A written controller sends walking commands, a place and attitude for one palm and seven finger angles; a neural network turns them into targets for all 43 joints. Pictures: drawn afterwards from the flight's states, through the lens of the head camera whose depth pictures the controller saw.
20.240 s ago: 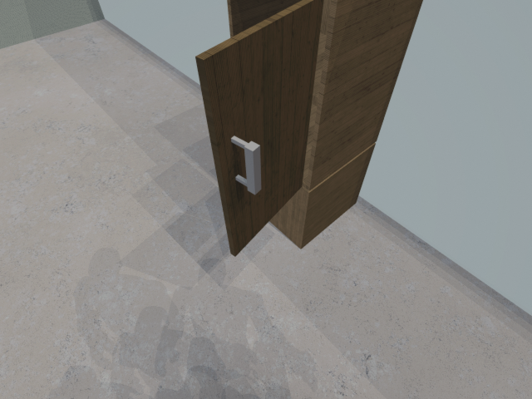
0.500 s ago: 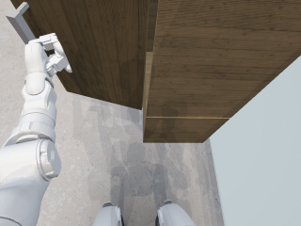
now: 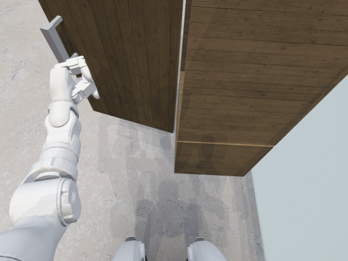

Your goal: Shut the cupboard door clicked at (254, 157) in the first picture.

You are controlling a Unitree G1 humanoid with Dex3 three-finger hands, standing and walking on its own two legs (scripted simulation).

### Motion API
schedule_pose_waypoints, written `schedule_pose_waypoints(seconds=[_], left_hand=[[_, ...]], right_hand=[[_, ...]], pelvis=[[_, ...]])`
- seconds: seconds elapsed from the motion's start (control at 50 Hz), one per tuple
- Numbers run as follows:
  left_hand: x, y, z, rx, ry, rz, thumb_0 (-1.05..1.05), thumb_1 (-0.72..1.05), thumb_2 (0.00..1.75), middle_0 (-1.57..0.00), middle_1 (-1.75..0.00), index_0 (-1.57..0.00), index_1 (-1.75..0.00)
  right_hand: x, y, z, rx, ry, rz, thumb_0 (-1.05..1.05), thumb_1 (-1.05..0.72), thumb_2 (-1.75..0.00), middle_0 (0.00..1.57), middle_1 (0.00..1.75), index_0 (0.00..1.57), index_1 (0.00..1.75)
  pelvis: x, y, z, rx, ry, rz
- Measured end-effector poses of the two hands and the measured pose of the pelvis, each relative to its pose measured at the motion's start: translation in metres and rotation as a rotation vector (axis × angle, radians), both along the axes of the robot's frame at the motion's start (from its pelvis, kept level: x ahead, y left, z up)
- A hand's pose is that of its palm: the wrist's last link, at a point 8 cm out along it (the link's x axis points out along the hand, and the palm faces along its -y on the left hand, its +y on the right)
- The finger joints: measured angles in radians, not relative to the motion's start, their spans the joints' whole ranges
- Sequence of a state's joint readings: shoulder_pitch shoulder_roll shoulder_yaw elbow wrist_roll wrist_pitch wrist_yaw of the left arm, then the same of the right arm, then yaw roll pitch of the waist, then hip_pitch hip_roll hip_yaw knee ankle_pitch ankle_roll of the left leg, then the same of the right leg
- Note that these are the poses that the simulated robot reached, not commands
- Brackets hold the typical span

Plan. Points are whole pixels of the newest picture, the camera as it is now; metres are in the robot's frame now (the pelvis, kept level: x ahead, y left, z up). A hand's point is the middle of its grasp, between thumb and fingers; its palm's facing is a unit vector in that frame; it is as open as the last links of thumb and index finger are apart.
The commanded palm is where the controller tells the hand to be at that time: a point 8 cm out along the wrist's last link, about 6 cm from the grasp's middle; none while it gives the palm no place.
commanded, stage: draw the hand back to the body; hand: left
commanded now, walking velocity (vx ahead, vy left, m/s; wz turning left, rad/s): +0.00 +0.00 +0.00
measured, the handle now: (62, 44) +0.66 +0.25 +0.08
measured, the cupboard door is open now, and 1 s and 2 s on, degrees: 75 75 75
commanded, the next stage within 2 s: step back with the hand held close in 1.48 s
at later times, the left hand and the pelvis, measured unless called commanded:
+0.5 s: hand (38, 128) +0.35 +0.20 +0.15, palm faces +0.12 -0.98 -0.15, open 3.1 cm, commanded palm +0.31 +0.26 +0.17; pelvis +0.01 +0.01 +0.05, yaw +1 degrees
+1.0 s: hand out of the picture +0.24 +0.27 +0.22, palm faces +0.42 -0.82 -0.38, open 5.3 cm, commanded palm +0.19 +0.30 +0.24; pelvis +0.03 +0.01 +0.08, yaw +1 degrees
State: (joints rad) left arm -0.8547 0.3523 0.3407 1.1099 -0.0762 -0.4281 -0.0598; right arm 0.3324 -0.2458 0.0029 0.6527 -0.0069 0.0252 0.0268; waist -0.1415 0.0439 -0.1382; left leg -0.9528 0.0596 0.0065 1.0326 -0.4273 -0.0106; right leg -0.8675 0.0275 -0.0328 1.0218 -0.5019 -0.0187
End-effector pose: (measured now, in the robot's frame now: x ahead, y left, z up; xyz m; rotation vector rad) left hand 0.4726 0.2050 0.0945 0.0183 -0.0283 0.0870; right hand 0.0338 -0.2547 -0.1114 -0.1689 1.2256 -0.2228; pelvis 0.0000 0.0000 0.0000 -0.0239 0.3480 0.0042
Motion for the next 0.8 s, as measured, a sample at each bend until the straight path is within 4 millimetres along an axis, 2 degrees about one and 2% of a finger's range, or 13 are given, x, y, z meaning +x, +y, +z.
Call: schedule_pose_waypoints(seconds=[0.12,0.22,0.3,0.42,0.5,0.6,0.7,0.8], left_hand=[[-0.033,0.015,0.012,0.011,0.005,0.004,0.02,0.9,0.9,-1.3,-1.5,-1.29,-1.5],[-0.067,0.032,0.026,0.012,-0.008,0.017,0.02,0.9,0.9,-1.3,-1.5,-1.29,-1.5],[-0.093,0.038,0.041,0.018,-0.045,-0.005,0.02,0.9,0.9,-1.3,-1.5,-1.3,-1.5],[-0.126,0.045,0.054,0.009,-0.039,-0.025,0.02,0.9,0.9,-1.28,-1.48,-1.27,-1.48],[-0.151,0.05,0.067,0.138,-0.006,0.032,0.02,0.89,0.9,-1.22,-1.41,-1.21,-1.41],[-0.18,0.064,0.081,0.209,0.026,0.133,0.02,0.89,0.9,-1.11,-1.29,-1.11,-1.29],[-0.205,0.079,0.096,0.244,0.027,0.216,0.02,0.89,0.9,-0.99,-1.15,-0.98,-1.15],[-0.229,0.087,0.112,0.284,0.01,0.266,0.02,0.89,0.9,-0.85,-1.01,-0.84,-1.01]], right_hand=[[-0.013,0.007,0.01,0.036,0.01,-0.045,0.0,-0.91,-0.9,0.21,0.29,0.2,0.3],[-0.003,0.007,0.024,0.027,-0.032,-0.037,0.0,-0.91,-0.9,0.21,0.3,0.2,0.3],[0.022,0.004,0.034,0.007,-0.112,-0.006,0.01,-0.91,-0.9,0.21,0.3,0.2,0.3],[0.079,0.007,0.054,-0.009,-0.29,0.058,0.01,-0.91,-0.9,0.2,0.29,0.2,0.3],[0.119,0.018,0.074,-0.009,-0.397,0.078,0.01,-0.91,-0.9,0.2,0.29,0.2,0.3],[0.16,0.037,0.099,0.005,-0.495,0.133,0.01,-0.91,-0.9,0.2,0.29,0.2,0.3],[0.184,0.056,0.114,0.031,-0.552,0.2,0.01,-0.91,-0.9,0.2,0.29,0.2,0.3],[0.193,0.067,0.116,0.061,-0.562,0.24,0.01,-0.91,-0.9,0.21,0.3,0.2,0.3]], pelvis=[[0.005,0.001,0.015,0.01,-0.056,-0.02],[0.008,0.002,0.029,0.009,-0.114,-0.012],[0.009,0.004,0.036,0.007,-0.156,0.0],[0.009,0.008,0.043,0.012,-0.211,0.009],[0.011,0.01,0.052,0.022,-0.259,0.005],[0.014,0.011,0.063,0.026,-0.312,0.011],[0.019,0.012,0.071,0.029,-0.352,0.018],[0.026,0.012,0.075,0.032,-0.376,0.019]])
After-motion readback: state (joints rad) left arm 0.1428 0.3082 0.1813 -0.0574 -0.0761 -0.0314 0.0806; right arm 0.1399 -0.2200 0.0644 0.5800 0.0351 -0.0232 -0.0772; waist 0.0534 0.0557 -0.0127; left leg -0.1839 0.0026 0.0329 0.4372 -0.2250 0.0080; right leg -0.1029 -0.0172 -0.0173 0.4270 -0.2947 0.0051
